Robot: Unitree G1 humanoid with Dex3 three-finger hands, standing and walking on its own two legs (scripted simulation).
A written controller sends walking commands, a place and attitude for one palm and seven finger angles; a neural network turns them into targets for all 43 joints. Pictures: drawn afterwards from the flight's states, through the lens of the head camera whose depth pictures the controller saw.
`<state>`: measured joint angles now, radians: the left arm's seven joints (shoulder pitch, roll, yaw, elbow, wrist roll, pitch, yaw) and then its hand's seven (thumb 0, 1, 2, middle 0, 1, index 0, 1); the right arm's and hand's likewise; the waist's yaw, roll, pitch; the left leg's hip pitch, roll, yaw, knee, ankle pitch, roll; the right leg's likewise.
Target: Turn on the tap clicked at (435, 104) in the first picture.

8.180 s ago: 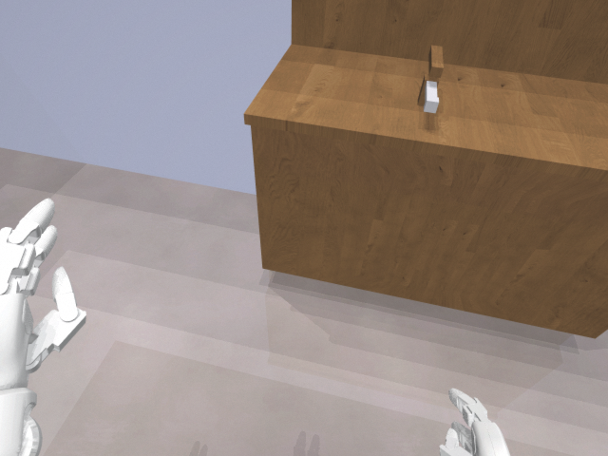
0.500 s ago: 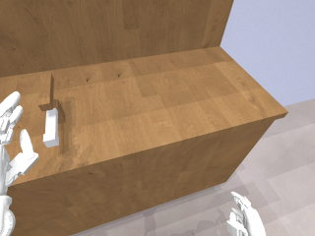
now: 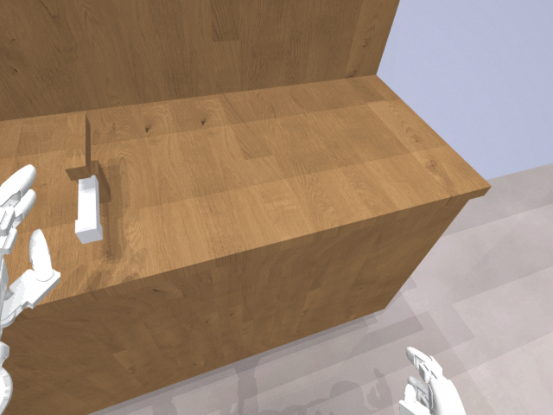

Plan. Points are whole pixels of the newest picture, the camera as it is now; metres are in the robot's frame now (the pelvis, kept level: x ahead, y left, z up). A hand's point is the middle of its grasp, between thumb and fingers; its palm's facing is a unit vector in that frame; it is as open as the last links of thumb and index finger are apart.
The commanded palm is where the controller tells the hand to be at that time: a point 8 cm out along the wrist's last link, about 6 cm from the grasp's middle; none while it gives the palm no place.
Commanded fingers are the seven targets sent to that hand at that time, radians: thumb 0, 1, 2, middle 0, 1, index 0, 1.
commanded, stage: come to a stop and stand still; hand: left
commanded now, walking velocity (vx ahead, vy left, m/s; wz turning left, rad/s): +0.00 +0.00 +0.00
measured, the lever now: (89, 229) +0.34 +0.31 +0.05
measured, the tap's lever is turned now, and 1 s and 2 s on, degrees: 0 0 0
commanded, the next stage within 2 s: look again from close up in 0.60 s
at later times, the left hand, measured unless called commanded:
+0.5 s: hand (56, 251) +0.24 +0.27 +0.16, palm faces +0.39 -0.84 -0.37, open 7.5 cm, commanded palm +0.18 +0.30 +0.18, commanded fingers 0.00 0.90 0.90 -0.20 -0.30 -0.20 -0.30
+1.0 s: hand (63, 259) +0.23 +0.26 +0.16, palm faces +0.41 -0.84 -0.36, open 7.5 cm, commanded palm +0.17 +0.29 +0.18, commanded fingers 0.00 0.90 0.90 -0.20 -0.30 -0.20 -0.30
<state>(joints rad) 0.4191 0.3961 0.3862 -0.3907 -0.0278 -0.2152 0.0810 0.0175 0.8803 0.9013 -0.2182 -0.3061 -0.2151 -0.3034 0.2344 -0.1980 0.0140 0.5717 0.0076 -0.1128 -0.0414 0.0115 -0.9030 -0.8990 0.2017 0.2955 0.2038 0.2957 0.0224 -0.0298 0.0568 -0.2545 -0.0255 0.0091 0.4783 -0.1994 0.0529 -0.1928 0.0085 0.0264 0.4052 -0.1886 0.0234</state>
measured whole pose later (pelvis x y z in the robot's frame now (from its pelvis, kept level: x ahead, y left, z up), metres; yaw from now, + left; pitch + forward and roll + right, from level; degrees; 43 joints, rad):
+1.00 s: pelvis +0.02 +0.00 +0.00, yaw +1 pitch -2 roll -2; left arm 0.41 0.34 0.34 -0.44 -0.03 -0.20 0.11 0.02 0.89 0.90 -0.21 -0.30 -0.21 -0.30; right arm 0.20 -0.20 0.01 0.58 0.01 -0.10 -0.04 0.01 -0.90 -0.90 0.20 0.30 0.20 0.30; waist 0.03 -0.01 0.06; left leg -0.22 -0.04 -0.01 0.45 -0.21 0.06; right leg -0.14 0.00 0.01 0.36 -0.19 0.03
